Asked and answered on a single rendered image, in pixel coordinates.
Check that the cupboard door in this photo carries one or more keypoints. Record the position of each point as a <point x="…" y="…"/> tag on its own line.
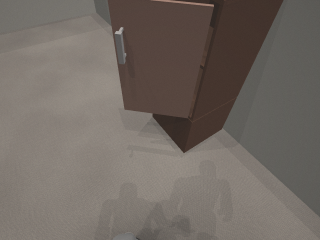
<point x="164" y="41"/>

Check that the handle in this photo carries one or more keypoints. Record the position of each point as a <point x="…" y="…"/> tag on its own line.
<point x="120" y="46"/>

